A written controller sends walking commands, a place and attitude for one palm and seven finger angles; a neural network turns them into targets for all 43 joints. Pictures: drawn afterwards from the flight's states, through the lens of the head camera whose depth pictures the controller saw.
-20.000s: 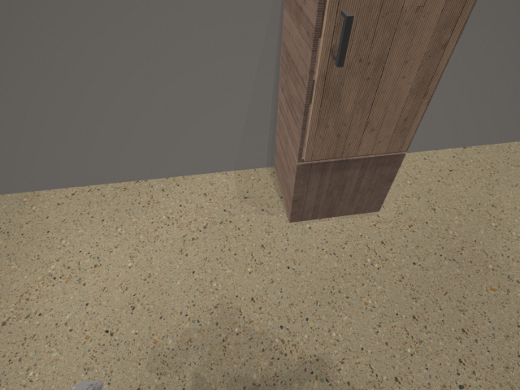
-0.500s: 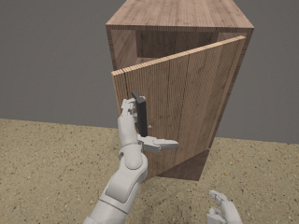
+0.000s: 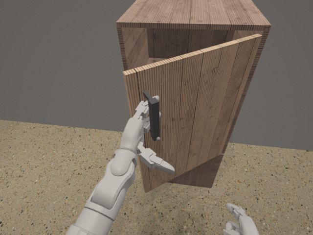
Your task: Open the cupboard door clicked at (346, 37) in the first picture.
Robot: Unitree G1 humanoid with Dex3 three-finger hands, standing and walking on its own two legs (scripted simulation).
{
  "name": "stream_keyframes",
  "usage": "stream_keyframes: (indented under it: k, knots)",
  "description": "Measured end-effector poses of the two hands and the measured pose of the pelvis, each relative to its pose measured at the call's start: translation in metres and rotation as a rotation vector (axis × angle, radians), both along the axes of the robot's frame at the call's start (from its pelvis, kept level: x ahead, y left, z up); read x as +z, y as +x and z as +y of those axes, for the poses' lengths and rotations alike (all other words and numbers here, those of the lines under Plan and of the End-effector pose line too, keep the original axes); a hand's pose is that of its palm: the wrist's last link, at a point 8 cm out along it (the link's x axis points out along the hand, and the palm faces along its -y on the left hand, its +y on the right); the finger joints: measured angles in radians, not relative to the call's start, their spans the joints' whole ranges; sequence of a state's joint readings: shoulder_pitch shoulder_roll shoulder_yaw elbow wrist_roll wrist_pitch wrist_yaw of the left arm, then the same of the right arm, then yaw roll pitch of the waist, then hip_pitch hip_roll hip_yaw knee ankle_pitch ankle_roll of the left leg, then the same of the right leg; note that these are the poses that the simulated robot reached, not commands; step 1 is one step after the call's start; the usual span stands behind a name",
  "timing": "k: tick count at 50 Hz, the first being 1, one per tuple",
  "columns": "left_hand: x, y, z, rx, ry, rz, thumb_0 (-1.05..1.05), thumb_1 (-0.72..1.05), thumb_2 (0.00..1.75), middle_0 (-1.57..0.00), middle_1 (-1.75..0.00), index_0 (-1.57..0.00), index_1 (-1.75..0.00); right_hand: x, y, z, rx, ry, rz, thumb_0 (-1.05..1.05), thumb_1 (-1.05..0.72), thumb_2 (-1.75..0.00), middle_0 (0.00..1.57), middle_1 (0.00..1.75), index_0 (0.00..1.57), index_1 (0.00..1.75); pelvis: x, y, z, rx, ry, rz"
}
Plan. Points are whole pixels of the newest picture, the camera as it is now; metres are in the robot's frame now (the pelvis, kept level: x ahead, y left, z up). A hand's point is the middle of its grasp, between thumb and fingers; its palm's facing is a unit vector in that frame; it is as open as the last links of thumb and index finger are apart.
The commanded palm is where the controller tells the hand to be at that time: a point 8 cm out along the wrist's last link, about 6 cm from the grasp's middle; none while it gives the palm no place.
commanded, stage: slide the hand sideways off the handle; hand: left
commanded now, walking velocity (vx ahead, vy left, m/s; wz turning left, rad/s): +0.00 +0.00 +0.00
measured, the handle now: (151, 116) +0.38 +0.05 +0.13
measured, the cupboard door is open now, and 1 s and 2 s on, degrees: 37 36 36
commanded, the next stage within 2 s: draw the hand back to the body in 0.96 s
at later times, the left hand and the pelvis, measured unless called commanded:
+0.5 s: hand (137, 148) +0.28 +0.07 +0.13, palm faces -0.10 -0.99 -0.01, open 16.1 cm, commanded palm +0.25 +0.13 +0.13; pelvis +0.02 +0.00 +0.01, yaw -3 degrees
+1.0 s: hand (116, 161) +0.24 +0.11 +0.12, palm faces -0.08 -1.00 -0.05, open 16.3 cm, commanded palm +0.22 +0.16 +0.13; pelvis +0.03 +0.00 +0.00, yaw -1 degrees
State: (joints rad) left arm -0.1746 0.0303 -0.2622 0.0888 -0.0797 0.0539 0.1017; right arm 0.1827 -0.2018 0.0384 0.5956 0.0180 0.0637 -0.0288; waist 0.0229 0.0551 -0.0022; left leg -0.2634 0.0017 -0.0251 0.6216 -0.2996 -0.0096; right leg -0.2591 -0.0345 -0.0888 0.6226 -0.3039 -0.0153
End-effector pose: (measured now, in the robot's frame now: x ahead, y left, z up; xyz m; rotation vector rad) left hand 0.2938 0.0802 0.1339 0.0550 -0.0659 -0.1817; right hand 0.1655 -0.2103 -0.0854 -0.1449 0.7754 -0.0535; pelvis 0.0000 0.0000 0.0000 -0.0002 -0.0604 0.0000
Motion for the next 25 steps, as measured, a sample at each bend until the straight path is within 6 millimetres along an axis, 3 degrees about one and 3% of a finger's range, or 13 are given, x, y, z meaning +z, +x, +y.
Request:
stream_keyframes:
  k: [11,25]
  knots:
    - [-0.001,-0.010,-0.002,-0.006,-0.052,0.022,-0.01,-0.51,0.30,-0.20,-0.35,-0.17,-0.35,0.017,-0.001,-0.004,-0.030,0.002,-0.065,0.01,-0.91,-0.90,0.20,0.30,0.20,0.30,0.004,0.001,-0.003,-0.043,0.004,-0.012]
    - [-0.007,-0.031,0.046,0.079,-0.045,0.040,-0.01,-0.50,0.30,-0.22,-0.33,-0.20,-0.32,0.029,0.025,-0.006,-0.024,-0.013,-0.110,0.01,-0.91,-0.90,0.20,0.30,0.20,0.30,0.007,0.017,-0.003,-0.047,0.000,0.002]
